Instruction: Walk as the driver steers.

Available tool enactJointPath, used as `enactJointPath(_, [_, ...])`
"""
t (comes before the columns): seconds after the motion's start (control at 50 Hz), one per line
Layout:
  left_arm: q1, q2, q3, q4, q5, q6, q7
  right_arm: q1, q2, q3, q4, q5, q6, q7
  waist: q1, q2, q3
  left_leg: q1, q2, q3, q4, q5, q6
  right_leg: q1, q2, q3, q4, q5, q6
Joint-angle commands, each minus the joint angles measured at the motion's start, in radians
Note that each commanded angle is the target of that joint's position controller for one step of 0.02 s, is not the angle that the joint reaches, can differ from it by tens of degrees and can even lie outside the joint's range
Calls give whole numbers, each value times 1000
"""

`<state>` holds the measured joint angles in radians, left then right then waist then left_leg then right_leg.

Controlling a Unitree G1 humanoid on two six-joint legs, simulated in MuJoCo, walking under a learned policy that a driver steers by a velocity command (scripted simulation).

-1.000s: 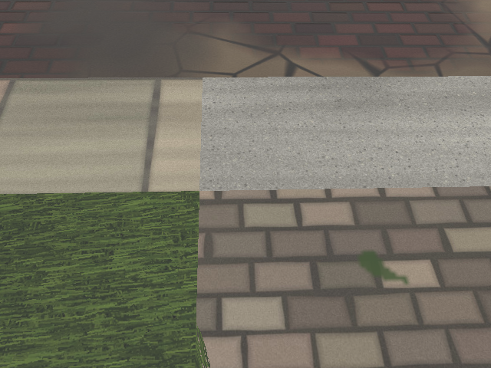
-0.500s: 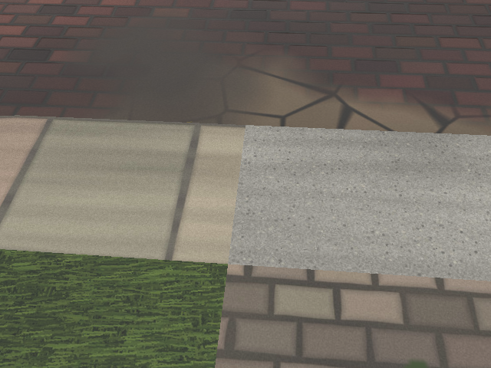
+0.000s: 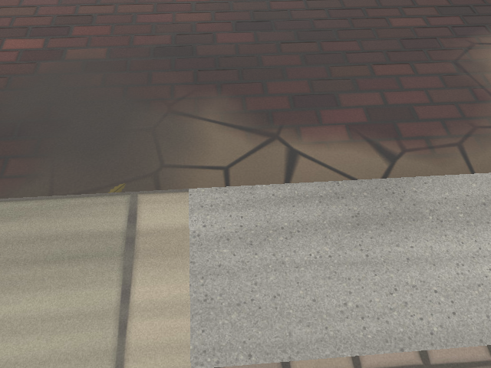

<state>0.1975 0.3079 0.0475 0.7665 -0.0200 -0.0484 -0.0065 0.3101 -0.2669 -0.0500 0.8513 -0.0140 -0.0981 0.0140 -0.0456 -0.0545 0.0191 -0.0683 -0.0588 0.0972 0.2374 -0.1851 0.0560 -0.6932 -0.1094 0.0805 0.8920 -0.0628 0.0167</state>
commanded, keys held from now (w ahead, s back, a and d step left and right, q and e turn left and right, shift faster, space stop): w+e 0.40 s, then w+q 0.60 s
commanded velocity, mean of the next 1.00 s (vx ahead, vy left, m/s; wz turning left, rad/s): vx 0.50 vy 0.00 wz -0.08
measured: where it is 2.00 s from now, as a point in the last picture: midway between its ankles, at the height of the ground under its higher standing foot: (244, 184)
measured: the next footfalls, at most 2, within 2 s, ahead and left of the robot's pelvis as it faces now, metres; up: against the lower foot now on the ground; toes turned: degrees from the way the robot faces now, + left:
right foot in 0.22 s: +0.30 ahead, -0.15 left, +0.00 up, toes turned -9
left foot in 0.76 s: +0.66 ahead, -0.01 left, +0.00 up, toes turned -8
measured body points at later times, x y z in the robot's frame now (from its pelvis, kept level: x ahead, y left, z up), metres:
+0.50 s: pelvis +0.28 -0.08 +0.00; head +0.31 -0.10 +0.45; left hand +0.43 +0.17 -0.10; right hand +0.39 -0.38 -0.10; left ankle +0.44 +0.08 -0.68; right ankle +0.26 -0.14 -0.75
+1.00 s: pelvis +0.61 -0.06 -0.01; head +0.62 -0.06 +0.44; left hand +0.76 +0.17 -0.12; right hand +0.61 -0.32 -0.14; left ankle +0.62 +0.00 -0.75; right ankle +0.63 -0.23 -0.68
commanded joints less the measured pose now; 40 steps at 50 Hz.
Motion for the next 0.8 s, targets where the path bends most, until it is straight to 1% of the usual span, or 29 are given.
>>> enactJointPath(0.02, [-52,27,2,-69,2,-13,-13,-66,-160,-33,-59,4,-18,-13,2,103,35,-71,254,-45,-136,243,126,64,4,-33,-155,163,-4])
enactJointPath(0.08, [-136,18,-3,-113,1,-14,-30,-11,-178,-39,-25,14,-3,-17,-34,86,60,44,296,-18,-114,264,118,24,12,-53,-245,159,-27])
enactJointPath(0.14, [-174,31,2,-156,3,-11,-49,2,-194,-48,-7,27,25,-22,-29,93,66,170,337,2,-34,391,94,-16,28,-84,-285,36,-65])
enactJointPath(0.16, [-162,41,8,-165,4,-9,-54,-9,-205,-52,-10,29,34,-26,-12,103,51,190,340,18,17,524,81,18,48,-109,-290,-17,-82])
enactJointPath(0.18, [-129,58,17,-167,5,-6,-56,-21,-220,-57,-15,30,42,-32,13,122,16,200,337,34,92,699,68,84,81,-143,-284,-71,-101])
enactJointPath(0.2, [-44,86,35,-154,5,-2,-56,-31,-229,-60,-21,29,52,-38,63,133,-40,191,325,54,222,845,53,201,121,-172,-286,-106,-124])
enactJointPath(0.22, [109,133,65,-116,2,0,-47,-44,-221,-56,-29,28,60,-44,146,110,-121,114,283,86,429,861,22,418,167,-180,-338,-63,-159])
enactJointPath(0.24, [265,220,97,-89,-2,11,-26,-18,-179,-38,-52,7,52,-47,200,-18,-227,-131,232,94,743,554,-19,727,35,48,-356,-39,-225])
enactJointPath(0.26, [228,297,103,-102,-7,4,-24,80,-43,6,-96,-17,19,-26,80,-238,-314,-574,1,-19,1062,-367,-76,1038,-194,628,-477,-222,-414])
enactJointPath(0.28, [258,206,79,-121,-3,-4,-25,-18,-140,-11,-96,18,-19,-6,159,-120,-378,-683,27,-208,1153,-394,-57,1084,-218,732,-578,-306,-413])
enactJointPath(0.3, [219,166,67,-119,6,-13,-23,-103,-174,-20,-129,51,-40,4,163,-75,-238,-748,73,-203,1132,-299,-36,988,-189,586,-591,-239,-367])
enactJointPath(0.32, [161,152,63,-128,5,-17,-21,-132,-159,-14,-135,41,-51,-1,126,26,-157,-720,117,-194,1050,-216,-28,847,-146,470,-591,-131,-337])
enactJointPath(0.34, [101,129,57,-143,10,-17,-20,-140,-160,-20,-131,18,-51,-8,89,58,-103,-662,144,-189,962,-170,-37,720,-113,387,-603,-12,-318])
enactJointPath(0.36, [67,107,47,-160,21,-17,-16,-124,-165,-25,-130,9,-40,-9,56,41,-90,-595,162,-196,925,-140,-45,640,-87,341,-626,72,-315])
enactJointPath(0.38, [54,106,47,-167,22,-17,-14,-110,-158,-27,-132,5,-28,-9,39,28,-83,-564,163,-193,888,-128,-60,594,-76,322,-645,115,-320])
enactJointPath(0.4, [54,111,49,-168,17,-19,-10,-100,-144,-25,-133,1,-17,-10,30,26,-77,-552,162,-181,850,-118,-78,557,-67,293,-656,160,-326])
enactJointPath(0.42, [55,108,47,-161,15,-21,-4,-89,-127,-21,-125,0,-7,-10,24,24,-71,-549,165,-164,808,-86,-96,531,-62,239,-667,202,-324])
enactJointPath(0.46, [81,116,47,-139,14,-24,7,-133,-97,-8,-131,1,2,-9,44,12,-45,-559,170,-141,679,42,-119,505,-41,154,-690,244,-301])
enactJointPath(0.52, [113,120,43,-110,15,-26,11,-227,-75,4,-145,12,-1,0,93,-9,-21,-506,154,-117,467,277,-109,490,0,56,-699,178,-241])
enactJointPath(0.58, [155,135,44,-72,15,-31,6,-301,-80,7,-166,29,-6,10,134,-13,12,-503,138,-111,367,373,-79,547,-43,55,-725,78,-229])
enactJointPath(0.64, [176,139,48,-34,16,-23,6,-344,-92,4,-194,35,-10,28,142,-2,46,-601,129,-122,318,282,-36,701,-102,47,-692,135,-221])
enactJointPath(0.66, [260,92,10,18,153,-48,-47,-246,-71,36,-161,-100,17,45,107,-36,46,-692,137,-165,341,248,-33,841,-176,102,-662,214,-254])
enactJointPath(0.68, [259,85,19,29,138,-58,-58,-232,-85,23,-156,-97,28,47,110,-10,52,-759,145,-172,332,187,-22,946,-193,92,-643,284,-246])
enactJointPath(0.7, [224,104,20,23,116,-61,-60,-253,-100,21,-160,-82,30,46,104,8,39,-722,124,-132,309,164,-9,954,-169,46,-634,320,-222])
enactJointPath(0.72, [204,126,19,23,107,-61,-62,-274,-108,20,-171,-64,30,43,97,0,19,-593,82,-77,307,156,12,895,-143,2,-627,421,-204])
enactJointPath(0.74, [201,151,17,32,108,-59,-66,-290,-127,16,-186,-46,26,38,77,-6,-5,-440,28,-20,303,179,38,826,-118,-41,-599,586,-188])
enactJointPath(0.76, [197,169,15,34,116,-57,-71,-259,-154,8,-184,-27,18,33,42,-6,-33,-280,-18,-1,304,172,67,756,-84,-88,-510,751,-161])
enactJointPath(0.78, [194,172,13,25,133,-60,-74,-129,-201,-10,-146,-12,5,27,-6,22,-109,-44,-43,-29,345,206,110,639,-29,-134,-329,762,-119])
enactJointPath(0.8, [352,95,-20,20,153,-68,-70,57,-231,-15,-103,-9,1,21,1,164,-354,452,132,-315,394,298,290,329,70,-139,-31,439,-34])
